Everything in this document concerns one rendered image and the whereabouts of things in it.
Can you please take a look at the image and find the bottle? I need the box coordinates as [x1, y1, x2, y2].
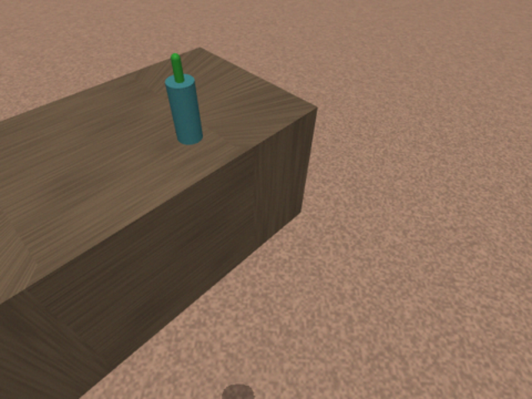
[165, 53, 203, 145]

